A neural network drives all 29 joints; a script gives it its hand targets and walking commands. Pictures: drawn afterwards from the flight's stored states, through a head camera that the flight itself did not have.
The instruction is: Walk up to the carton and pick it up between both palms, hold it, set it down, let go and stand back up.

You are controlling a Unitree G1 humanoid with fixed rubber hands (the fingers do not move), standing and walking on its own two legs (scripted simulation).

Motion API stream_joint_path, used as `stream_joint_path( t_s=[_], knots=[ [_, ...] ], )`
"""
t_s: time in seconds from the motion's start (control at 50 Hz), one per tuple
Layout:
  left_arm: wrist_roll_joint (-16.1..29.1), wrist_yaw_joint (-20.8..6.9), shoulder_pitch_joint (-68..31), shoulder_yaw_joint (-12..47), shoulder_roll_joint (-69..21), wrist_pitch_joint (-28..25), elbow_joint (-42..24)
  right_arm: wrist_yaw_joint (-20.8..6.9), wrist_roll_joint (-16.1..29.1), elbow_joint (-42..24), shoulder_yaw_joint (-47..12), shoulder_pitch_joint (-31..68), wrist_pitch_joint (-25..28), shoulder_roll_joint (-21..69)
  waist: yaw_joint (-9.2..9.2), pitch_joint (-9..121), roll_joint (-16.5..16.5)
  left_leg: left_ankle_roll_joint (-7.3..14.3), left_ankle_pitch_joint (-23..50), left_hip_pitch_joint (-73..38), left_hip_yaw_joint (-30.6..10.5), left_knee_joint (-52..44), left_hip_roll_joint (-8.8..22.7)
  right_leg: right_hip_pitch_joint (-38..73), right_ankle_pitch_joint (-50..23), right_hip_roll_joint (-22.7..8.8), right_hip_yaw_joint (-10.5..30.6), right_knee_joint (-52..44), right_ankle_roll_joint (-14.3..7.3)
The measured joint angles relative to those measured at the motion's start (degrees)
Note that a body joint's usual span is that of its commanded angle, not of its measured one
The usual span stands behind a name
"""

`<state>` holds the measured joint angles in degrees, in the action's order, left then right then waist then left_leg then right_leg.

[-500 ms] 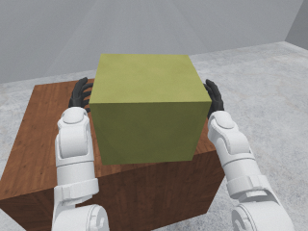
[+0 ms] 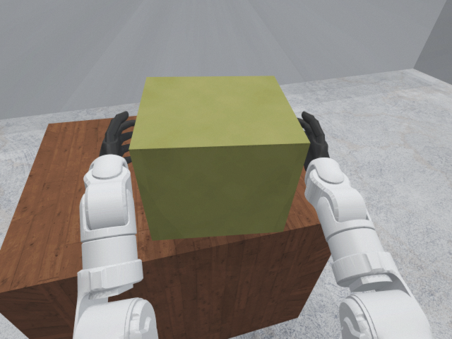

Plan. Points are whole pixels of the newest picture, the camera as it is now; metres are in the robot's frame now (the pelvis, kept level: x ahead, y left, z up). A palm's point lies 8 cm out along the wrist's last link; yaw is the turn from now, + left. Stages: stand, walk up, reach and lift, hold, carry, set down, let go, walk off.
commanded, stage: hold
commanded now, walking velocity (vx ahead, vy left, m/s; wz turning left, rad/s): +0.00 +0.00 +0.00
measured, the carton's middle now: (215, 155) +0.41 +0.02 +0.16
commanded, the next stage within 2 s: none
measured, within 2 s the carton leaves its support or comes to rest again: neither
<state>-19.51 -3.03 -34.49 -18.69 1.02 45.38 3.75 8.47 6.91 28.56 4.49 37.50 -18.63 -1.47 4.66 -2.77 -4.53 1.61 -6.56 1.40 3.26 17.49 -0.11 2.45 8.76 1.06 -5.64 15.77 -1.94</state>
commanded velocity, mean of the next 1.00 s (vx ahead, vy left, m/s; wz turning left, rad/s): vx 0.00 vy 0.00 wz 0.00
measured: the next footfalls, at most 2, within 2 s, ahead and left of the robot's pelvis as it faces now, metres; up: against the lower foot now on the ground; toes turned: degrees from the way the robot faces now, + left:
none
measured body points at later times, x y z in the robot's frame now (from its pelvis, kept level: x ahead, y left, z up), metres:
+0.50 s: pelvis +0.00 +0.00 +0.00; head -0.05 +0.02 +0.45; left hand +0.36 +0.18 +0.19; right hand +0.36 -0.16 +0.18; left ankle +0.05 +0.10 -0.75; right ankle +0.02 -0.09 -0.75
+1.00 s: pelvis -0.01 +0.00 +0.00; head -0.05 +0.03 +0.45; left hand +0.37 +0.18 +0.20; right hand +0.37 -0.15 +0.18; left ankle +0.05 +0.10 -0.75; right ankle +0.02 -0.09 -0.75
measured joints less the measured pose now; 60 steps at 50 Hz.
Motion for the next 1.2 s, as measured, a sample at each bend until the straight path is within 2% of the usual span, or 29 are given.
stream_joint_path(
  t_s=[0.14,0.24,0.38,0.66,0.84,1.2],
  knots=[
    [0.13,-0.18,2.58,0.36,-0.42,0.15,-2.69,0.73,1.65,-2.28,-1.38,-1.85,-0.42,-0.12,0.88,-0.36,0.47,-0.07,-0.76,-0.6,-0.3,0.65,-0.05,1.09,0.37,-0.03,-0.27,-0.21,0.15],
    [-0.93,-0.4,3.17,-0.03,-1.64,0.89,-4.04,0.65,2.33,-2.67,-1.92,-2.88,-0.24,-0.44,0.77,-1.51,1.44,0.07,-0.68,-1.44,-0.01,0.3,-0.19,1.67,0.4,-0.19,0.02,-0.16,0.32],
    [-0.01,-0.27,3.52,0.32,-1.54,0.48,-4.59,1.16,2.01,-4.77,-2.79,-4.12,-0.33,-0.87,0.4,-1.86,2.66,0.22,-0.22,-0.8,0.18,0.15,-0.12,0.9,-0.05,-0.13,0.18,-0.17,0.31],
    [-1.16,-0.73,-0.51,-1.73,-1.2,-0.13,0.32,0.31,-0.96,0.19,0.27,-0.75,0.45,0.77,-0.29,-1.11,1.19,0.08,0.99,-0.72,0.24,-0.92,-0.07,0.04,-0.4,-0.09,0.21,0.37,-0.04],
    [-1.18,-0.66,-1.17,-1.57,-0.64,-0.89,2.15,-0.17,-1.88,2.26,1.46,-0.06,1.62,1.35,-0.12,-0.92,0.76,0.11,0.82,-0.28,0.04,-0.48,-0.17,-0.33,-0.16,-0.21,0.0,0.81,-0.01],
    [-1.16,-0.29,0.89,-0.64,-1.48,-0.09,-1.03,0.12,0.31,0.22,-0.94,-1.91,1.55,-0.09,0.19,-1.34,1.4,0.34,0.02,-0.82,0.51,-0.03,-0.18,0.59,-0.15,-0.22,0.5,0.13,0.37]
  ],
)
